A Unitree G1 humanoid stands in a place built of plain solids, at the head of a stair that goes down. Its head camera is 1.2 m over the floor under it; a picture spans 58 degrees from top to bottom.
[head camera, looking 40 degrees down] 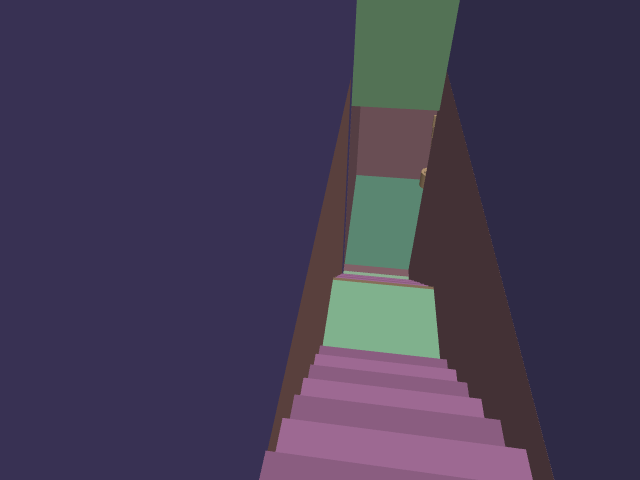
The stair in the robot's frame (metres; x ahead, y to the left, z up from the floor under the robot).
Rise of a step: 0.21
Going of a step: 0.22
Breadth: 0.91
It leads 8 degrees to the right of straight ahead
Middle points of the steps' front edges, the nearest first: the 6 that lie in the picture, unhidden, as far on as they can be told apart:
0.79 -0.31 -0.41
1.00 -0.33 -0.61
1.22 -0.36 -0.82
1.44 -0.39 -1.02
1.66 -0.42 -1.23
1.88 -0.45 -1.43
